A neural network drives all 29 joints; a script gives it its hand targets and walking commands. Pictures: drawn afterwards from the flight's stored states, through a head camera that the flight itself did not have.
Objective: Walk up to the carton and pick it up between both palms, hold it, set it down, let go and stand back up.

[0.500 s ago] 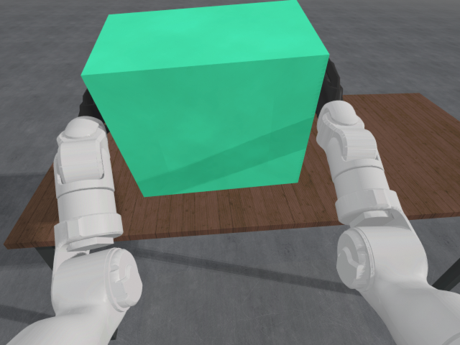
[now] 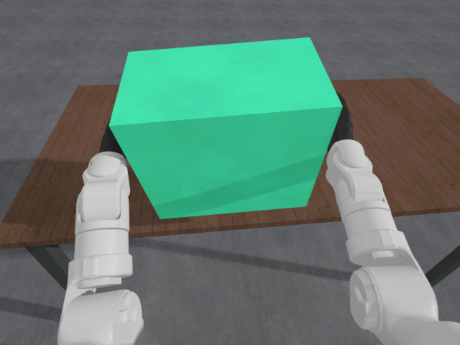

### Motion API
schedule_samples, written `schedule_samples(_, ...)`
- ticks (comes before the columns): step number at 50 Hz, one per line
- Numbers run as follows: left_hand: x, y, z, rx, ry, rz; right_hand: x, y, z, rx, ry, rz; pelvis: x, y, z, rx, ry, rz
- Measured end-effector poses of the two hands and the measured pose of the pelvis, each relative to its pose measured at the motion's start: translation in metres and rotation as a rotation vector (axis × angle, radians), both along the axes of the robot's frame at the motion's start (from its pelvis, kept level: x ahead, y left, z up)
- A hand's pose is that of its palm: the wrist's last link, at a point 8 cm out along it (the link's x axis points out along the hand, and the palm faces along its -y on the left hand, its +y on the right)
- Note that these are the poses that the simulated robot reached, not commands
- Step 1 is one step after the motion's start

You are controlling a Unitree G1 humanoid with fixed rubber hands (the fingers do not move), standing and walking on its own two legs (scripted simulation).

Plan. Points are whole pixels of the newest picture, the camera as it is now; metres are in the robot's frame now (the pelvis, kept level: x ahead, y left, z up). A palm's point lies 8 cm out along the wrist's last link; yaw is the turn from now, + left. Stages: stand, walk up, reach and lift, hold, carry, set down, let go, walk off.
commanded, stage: set down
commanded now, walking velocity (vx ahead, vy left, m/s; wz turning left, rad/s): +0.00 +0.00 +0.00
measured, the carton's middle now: (227, 137) +0.41 -0.02 +0.17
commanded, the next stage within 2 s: none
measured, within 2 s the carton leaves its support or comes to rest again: neither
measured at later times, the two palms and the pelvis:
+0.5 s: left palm (121, 162) +0.39 +0.16 +0.14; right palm (331, 147) +0.38 -0.21 +0.16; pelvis -0.01 +0.00 +0.00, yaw +0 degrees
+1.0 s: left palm (128, 164) +0.42 +0.16 +0.12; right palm (324, 148) +0.40 -0.21 +0.14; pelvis +0.01 +0.00 +0.00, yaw -1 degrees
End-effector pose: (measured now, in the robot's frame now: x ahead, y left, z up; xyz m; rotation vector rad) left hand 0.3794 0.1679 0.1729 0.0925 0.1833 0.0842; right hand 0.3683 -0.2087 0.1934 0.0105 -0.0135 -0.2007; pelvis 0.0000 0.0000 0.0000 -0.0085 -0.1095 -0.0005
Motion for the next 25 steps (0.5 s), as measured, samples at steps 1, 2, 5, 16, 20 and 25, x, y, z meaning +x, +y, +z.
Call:
schedule_samples(1,0.001,0.000,0.002,-0.001,0.001,0.002,0.001,0.000,0.002,0.000,0.001,0.000,-0.001,0.000,0.000,0.001,-0.002,-0.001)
schedule_samples(2,0.001,0.001,0.004,-0.002,0.003,0.004,0.002,0.001,0.004,-0.001,0.003,0.001,-0.001,0.000,0.000,0.001,-0.003,-0.002)
schedule_samples(5,0.002,0.003,0.008,-0.007,0.011,0.010,0.004,0.003,0.007,-0.009,0.012,0.003,-0.003,0.001,0.001,0.003,-0.008,-0.004)
schedule_samples(16,0.003,0.007,-0.009,-0.003,0.052,0.017,0.009,0.008,-0.011,-0.010,0.052,0.009,-0.007,0.000,0.001,0.003,-0.008,0.000)
schedule_samples(20,0.006,0.004,-0.021,-0.006,0.069,0.007,0.009,0.004,-0.023,-0.010,0.068,-0.001,-0.007,-0.001,0.001,0.004,0.010,0.000)
schedule_samples(25,0.012,-0.003,-0.031,-0.005,0.078,-0.006,0.011,-0.003,-0.031,-0.013,0.077,-0.013,-0.006,-0.002,0.001,0.003,0.034,-0.004)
